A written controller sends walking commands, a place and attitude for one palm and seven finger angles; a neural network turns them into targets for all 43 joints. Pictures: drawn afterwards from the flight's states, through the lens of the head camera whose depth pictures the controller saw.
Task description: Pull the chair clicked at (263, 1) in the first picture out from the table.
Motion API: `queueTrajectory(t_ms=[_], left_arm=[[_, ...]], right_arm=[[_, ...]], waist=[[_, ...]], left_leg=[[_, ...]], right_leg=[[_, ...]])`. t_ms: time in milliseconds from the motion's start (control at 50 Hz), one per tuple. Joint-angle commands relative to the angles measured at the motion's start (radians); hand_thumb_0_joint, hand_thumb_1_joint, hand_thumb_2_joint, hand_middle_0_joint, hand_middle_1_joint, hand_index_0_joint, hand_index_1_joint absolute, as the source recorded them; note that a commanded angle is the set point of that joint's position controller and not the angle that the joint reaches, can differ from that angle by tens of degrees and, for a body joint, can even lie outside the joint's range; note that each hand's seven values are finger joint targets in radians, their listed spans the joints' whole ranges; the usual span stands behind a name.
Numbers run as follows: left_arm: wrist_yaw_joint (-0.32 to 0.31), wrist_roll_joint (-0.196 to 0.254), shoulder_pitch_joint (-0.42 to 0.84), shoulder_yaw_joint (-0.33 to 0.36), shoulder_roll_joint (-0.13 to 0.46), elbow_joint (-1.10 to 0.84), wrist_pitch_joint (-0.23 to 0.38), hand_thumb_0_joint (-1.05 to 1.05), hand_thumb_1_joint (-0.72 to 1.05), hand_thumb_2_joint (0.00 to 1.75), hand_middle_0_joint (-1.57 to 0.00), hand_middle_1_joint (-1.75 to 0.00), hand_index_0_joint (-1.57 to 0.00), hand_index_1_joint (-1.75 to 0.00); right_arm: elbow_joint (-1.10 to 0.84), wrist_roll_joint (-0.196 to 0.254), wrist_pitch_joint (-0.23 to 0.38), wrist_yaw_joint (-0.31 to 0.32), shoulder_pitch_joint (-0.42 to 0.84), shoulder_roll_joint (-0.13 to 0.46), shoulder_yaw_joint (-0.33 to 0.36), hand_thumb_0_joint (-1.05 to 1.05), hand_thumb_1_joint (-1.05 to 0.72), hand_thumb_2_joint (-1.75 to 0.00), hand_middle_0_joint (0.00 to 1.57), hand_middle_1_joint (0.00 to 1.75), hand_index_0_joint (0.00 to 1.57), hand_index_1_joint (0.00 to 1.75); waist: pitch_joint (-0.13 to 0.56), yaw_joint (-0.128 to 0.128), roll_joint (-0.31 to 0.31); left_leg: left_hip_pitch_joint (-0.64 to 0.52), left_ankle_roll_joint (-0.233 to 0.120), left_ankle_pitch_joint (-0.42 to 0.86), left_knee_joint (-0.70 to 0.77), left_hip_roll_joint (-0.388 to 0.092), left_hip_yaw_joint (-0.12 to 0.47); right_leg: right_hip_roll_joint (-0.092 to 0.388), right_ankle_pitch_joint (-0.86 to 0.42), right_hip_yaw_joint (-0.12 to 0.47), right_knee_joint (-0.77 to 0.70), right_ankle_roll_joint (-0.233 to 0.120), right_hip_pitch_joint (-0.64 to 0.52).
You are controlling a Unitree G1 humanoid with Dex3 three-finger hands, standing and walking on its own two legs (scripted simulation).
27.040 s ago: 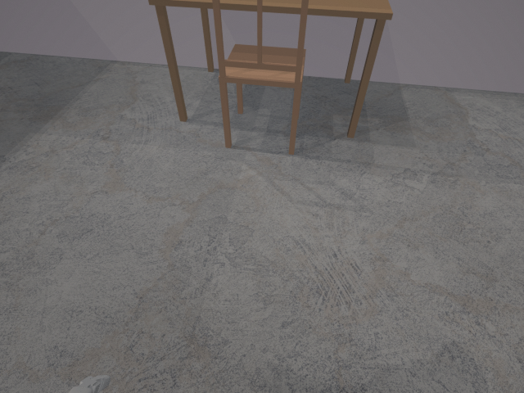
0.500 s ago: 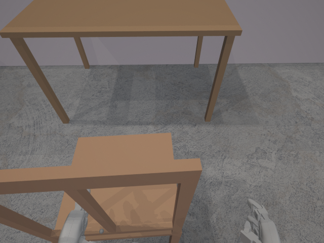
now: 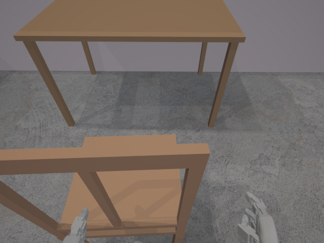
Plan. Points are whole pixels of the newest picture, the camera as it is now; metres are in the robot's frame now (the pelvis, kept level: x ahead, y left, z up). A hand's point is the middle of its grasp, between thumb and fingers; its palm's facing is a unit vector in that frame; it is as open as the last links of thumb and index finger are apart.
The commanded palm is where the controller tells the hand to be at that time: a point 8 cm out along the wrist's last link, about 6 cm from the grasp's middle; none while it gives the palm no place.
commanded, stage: draw the fingers out of the gap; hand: left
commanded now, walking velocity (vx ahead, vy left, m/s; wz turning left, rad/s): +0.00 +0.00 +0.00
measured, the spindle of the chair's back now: (105, 203) +0.22 +0.15 +0.01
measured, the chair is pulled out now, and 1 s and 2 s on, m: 0.63 0.63 0.62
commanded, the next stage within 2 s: draw the hand back to the body in 0.08 s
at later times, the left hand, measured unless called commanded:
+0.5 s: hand (82, 242) +0.13 +0.16 +0.06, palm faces +0.03 -1.00 -0.07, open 17.5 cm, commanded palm +0.07 +0.22 +0.07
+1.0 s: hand (37, 218) +0.15 +0.22 +0.12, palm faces +0.25 -0.88 -0.40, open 14.9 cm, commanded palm +0.11 +0.27 +0.17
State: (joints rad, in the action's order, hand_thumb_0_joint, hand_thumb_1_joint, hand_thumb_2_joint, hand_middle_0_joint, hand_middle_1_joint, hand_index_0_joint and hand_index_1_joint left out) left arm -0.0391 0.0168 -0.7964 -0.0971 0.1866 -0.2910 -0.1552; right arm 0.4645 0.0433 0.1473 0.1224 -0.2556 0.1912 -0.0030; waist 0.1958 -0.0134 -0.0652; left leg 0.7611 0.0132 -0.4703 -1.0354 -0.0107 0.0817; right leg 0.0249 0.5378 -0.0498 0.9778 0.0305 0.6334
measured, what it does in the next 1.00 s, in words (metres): stands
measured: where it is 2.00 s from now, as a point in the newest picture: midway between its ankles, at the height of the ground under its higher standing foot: outside the picture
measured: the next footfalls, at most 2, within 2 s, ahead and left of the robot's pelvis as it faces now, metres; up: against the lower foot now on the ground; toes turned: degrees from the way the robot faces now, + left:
none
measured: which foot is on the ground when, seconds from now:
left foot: down 0.00-1.00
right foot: down 0.00-1.00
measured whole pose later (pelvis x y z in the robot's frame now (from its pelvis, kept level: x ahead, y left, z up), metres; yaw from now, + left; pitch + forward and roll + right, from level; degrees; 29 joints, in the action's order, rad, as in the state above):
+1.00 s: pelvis +0.00 +0.00 +0.04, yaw -1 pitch +0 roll -3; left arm -0.13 0.03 -0.72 0.14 0.33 -0.47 -0.02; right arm 0.54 0.04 0.14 0.17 -0.23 0.19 -0.05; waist 0.08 0.05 -0.07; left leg 0.42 0.01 -0.39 -0.80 -0.03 0.06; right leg 0.01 0.42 -0.03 0.70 0.03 0.29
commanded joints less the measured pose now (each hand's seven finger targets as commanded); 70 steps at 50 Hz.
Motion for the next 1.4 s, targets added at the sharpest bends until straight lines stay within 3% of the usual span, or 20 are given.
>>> queueTrajectory(t_ms=[0, 180, 200, 260, 320, 380, 440, 480, 540, 680, 700, 720, 760, 780, 880, 940, 1020, 1040, 1120, 1380], left_arm=[[0.007, 0.001, -0.112, 0.023, 0.055, -0.212, 0.068, 0.0, -0.55, 0.2, 0.0, 0.0, 0.0, 0.0], [-0.001, -0.014, -0.221, 0.024, 0.057, -0.278, 0.08, 0.0, -0.55, 0.2, 0.0, 0.0, 0.0, 0.0], [0.032, 0.103, -0.153, 0.031, -0.01, -0.37, 0.187, 0.0, -0.55, 0.2, 0.0, 0.0, 0.0, 0.0], [0.059, 0.123, -0.159, 0.123, 0.086, -0.37, 0.283, 0.0, -0.55, 0.2, 0.0, 0.0, 0.0, 0.0], [0.089, 0.141, -0.146, 0.115, 0.065, -0.378, 0.361, 0.0, -0.55, 0.2, 0.0, 0.0, 0.0, 0.0], [0.129, 0.159, -0.135, 0.138, 0.065, -0.318, 0.444, 0.0, -0.55, 0.2, 0.0, 0.0, 0.0, 0.0], [0.188, 0.182, -0.12, 0.181, 0.095, -0.272, 0.529, 0.0, -0.55, 0.2, 0.0, 0.0, 0.0, 0.0], [0.232, 0.211, -0.123, 0.213, 0.118, -0.277, 0.564, 0.0, -0.55, 0.2, 0.0, 0.0, 0.0, 0.0], [0.241, 0.235, -0.129, 0.304, 0.176, -0.306, 0.52, 0.0, -0.55, 0.2, 0.0, 0.0, 0.0, 0.0], [0.223, 0.287, 0.018, 0.322, 0.167, -0.38, 0.436, 0.0, -0.37, 0.29, -0.02, -0.04, -0.02, -0.04], [0.067, 0.096, -0.032, 0.395, 0.363, -0.379, 0.336, 0.0, -0.33, 0.31, -0.03, -0.05, -0.03, -0.05], [0.012, 0.077, -0.025, 0.31, 0.242, -0.453, 0.29, 0.0, -0.3, 0.32, -0.04, -0.05, -0.04, -0.05], [-0.042, 0.051, -0.008, 0.277, 0.195, -0.418, 0.24, 0.0, -0.22, 0.36, -0.04, -0.07, -0.04, -0.07], [-0.062, 0.042, 0.007, 0.283, 0.207, -0.396, 0.223, 0.0, -0.19, 0.37, -0.05, -0.08, -0.05, -0.08], [-0.11, 0.018, 0.1, 0.335, 0.263, -0.394, 0.207, 0.0, -0.01, 0.46, -0.07, -0.11, -0.07, -0.11], [-0.124, 0.014, 0.144, 0.379, 0.296, -0.405, 0.207, 0.0, 0.1, 0.51, -0.09, -0.14, -0.09, -0.14], [-0.136, 0.019, 0.202, 0.409, 0.326, -0.486, 0.215, 0.0, 0.25, 0.58, -0.11, -0.16, -0.11, -0.16], [-0.143, 0.018, 0.233, 0.443, 0.36, -0.49, 0.213, 0.0, 0.28, 0.6, -0.12, -0.17, -0.12, -0.17], [-0.155, 0.024, 0.273, 0.464, 0.365, -0.526, 0.208, 0.0, 0.43, 0.67, -0.13, -0.2, -0.13, -0.2], [-0.2, 0.026, 0.475, 0.584, 0.499, -0.672, 0.176, 0.0, 0.9, 0.9, -0.2, -0.3, -0.2, -0.3]], right_arm=[[-0.184, 0.0, 0.062, 0.012, 0.103, 0.108, 0.047, 0.0, -0.9, -0.9, 0.2, 0.3, 0.2, 0.3], [-0.207, 0.002, 0.052, 0.016, 0.104, 0.092, 0.053, 0.0, -0.9, -0.9, 0.2, 0.3, 0.2, 0.3], [-0.192, 0.005, 0.077, 0.016, 0.096, 0.09, 0.055, 0.0, -0.9, -0.9, 0.2, 0.3, 0.2, 0.3], [-0.156, 0.009, 0.1, 0.021, 0.081, 0.095, 0.063, 0.0, -0.9, -0.9, 0.2, 0.3, 0.2, 0.3], [-0.137, 0.016, 0.119, 0.012, 0.087, 0.085, 0.062, 0.0, -0.9, -0.9, 0.2, 0.3, 0.2, 0.3], [-0.113, 0.018, 0.119, -0.003, 0.103, 0.082, 0.069, 0.0, -0.9, -0.9, 0.2, 0.3, 0.2, 0.3], [-0.103, 0.02, 0.12, -0.023, 0.135, 0.08, 0.076, 0.0, -0.9, -0.9, 0.2, 0.3, 0.2, 0.3], [-0.112, 0.026, 0.121, -0.033, 0.145, 0.081, 0.075, 0.0, -0.9, -0.9, 0.2, 0.3, 0.2, 0.3], [-0.129, 0.039, 0.11, -0.024, 0.164, 0.077, 0.075, 0.0, -0.9, -0.9, 0.2, 0.3, 0.2, 0.3], [-0.12, 0.049, 0.136, 0.013, 0.155, 0.082, 0.042, 0.0, -0.9, -0.9, 0.2, 0.3, 0.2, 0.3], [-0.115, 0.013, 0.092, 0.037, 0.157, 0.074, 0.023, 0.0, -0.9, -0.9, 0.2, 0.3, 0.2, 0.3], [-0.14, 0.009, 0.08, 0.045, 0.146, 0.06, 0.005, 0.0, -0.9, -0.9, 0.2, 0.3, 0.2, 0.3], [-0.118, 0.007, 0.068, 0.047, 0.147, 0.059, -0.003, 0.0, -0.9, -0.9, 0.2, 0.3, 0.2, 0.3], [-0.109, 0.006, 0.053, 0.05, 0.148, 0.066, -0.004, 0.0, -0.9, -0.9, 0.2, 0.3, 0.2, 0.3], [-0.101, -0.005, 0.043, 0.055, 0.163, 0.09, -0.013, 0.0, -0.9, -0.9, 0.2, 0.3, 0.2, 0.3], [-0.085, -0.008, 0.048, 0.053, 0.17, 0.095, -0.017, 0.0, -0.9, -0.9, 0.2, 0.3, 0.2, 0.3], [-0.076, -0.012, 0.069, 0.045, 0.181, 0.098, -0.026, 0.0, -0.9, -0.9, 0.2, 0.3, 0.2, 0.3], [-0.063, -0.015, 0.073, 0.046, 0.173, 0.103, -0.025, 0.0, -0.9, -0.9, 0.2, 0.3, 0.2, 0.3], [-0.039, -0.02, 0.101, 0.04, 0.184, 0.108, -0.029, 0.0, -0.9, -0.9, 0.2, 0.3, 0.2, 0.3], [0.032, -0.017, 0.167, 0.028, 0.183, 0.131, -0.035, 0.0, -0.9, -0.9, 0.2, 0.3, 0.2, 0.3]], waist=[[0.011, -0.003, 0.054], [0.036, 0.012, 0.017], [0.023, -0.001, 0.066], [0.079, 0.017, 0.019], [0.054, 0.018, -0.022], [0.011, 0.018, 0.031], [0.022, 0.031, 0.055], [0.06, 0.039, 0.027], [0.103, 0.062, -0.022], [-0.004, 0.029, 0.022], [0.022, 0.105, 0.003], [-0.032, 0.066, -0.007], [-0.105, 0.056, -0.036], [-0.136, 0.053, -0.014], [-0.163, 0.053, 0.051], [-0.155, 0.061, -0.036], [-0.125, 0.064, -0.087], [-0.11, 0.066, -0.093], [-0.093, 0.069, -0.083], [-0.016, 0.082, -0.179]], left_leg=[[-0.109, -0.046, 0.136, 0.157, 0.004, -0.03], [-0.1, -0.047, 0.152, 0.139, 0.009, -0.033], [-0.087, -0.044, 0.182, 0.105, 0.018, -0.034], [-0.105, -0.043, 0.211, 0.098, 0.016, -0.039], [-0.121, -0.037, 0.213, 0.107, 0.013, -0.031], [-0.085, -0.033, 0.2, 0.098, 0.005, -0.024], [-0.053, -0.033, 0.194, 0.083, 0.0, -0.024], [-0.073, -0.03, 0.195, 0.084, 0.001, -0.029], [-0.134, -0.03, 0.185, 0.125, 0.0, -0.029], [-0.188, -0.035, 0.121, 0.198, -0.01, -0.011], [-0.234, -0.028, 0.113, 0.246, -0.044, -0.012], [-0.256, -0.03, 0.12, 0.258, -0.037, -0.021], [-0.282, -0.03, 0.104, 0.276, -0.036, -0.026], [-0.293, -0.031, 0.097, 0.286, -0.04, -0.027], [-0.383, -0.032, 0.107, 0.372, -0.037, -0.025], [-0.434, -0.027, 0.14, 0.425, -0.033, -0.025], [-0.512, -0.022, 0.213, 0.481, -0.03, -0.022], [-0.519, -0.02, 0.231, 0.495, -0.029, -0.017], [-0.582, -0.017, 0.317, 0.524, -0.033, -0.022], [-0.692, -0.009, 0.538, 0.555, -0.034, -0.026]], right_leg=[[-0.018, -0.133, -0.054, -0.165, -0.043, 0.057], [-0.024, -0.141, -0.055, -0.135, -0.049, 0.065], [-0.031, -0.178, -0.072, -0.128, -0.046, 0.089], [-0.035, -0.196, -0.057, -0.116, -0.051, 0.064], [-0.036, -0.173, -0.063, -0.103, -0.051, 0.089], [-0.04, -0.166, -0.066, -0.093, -0.05, 0.107], [-0.039, -0.165, -0.054, -0.08, -0.051, 0.094], [-0.034, -0.175, -0.046, -0.076, -0.05, 0.069], [-0.031, -0.169, -0.04, -0.104, -0.052, 0.004], [-0.038, -0.106, -0.045, -0.201, -0.043, -0.011], [-0.003, -0.121, 0.022, -0.273, -0.075, -0.094], [0.007, -0.134, 0.011, -0.302, -0.072, -0.095], [0.008, -0.119, 0.006, -0.335, -0.073, -0.102], [0.006, -0.115, 0.001, -0.358, -0.072, -0.106], [0.003, -0.133, -0.002, -0.437, -0.065, -0.181], [0.007, -0.178, 0.001, -0.462, -0.07, -0.249], [0.01, -0.259, 0.002, -0.48, -0.069, -0.323], [0.011, -0.273, 0.001, -0.492, -0.072, -0.354], [0.012, -0.354, -0.001, -0.503, -0.069, -0.404], [0.027, -0.523, -0.004, -0.503, -0.065, -0.52]])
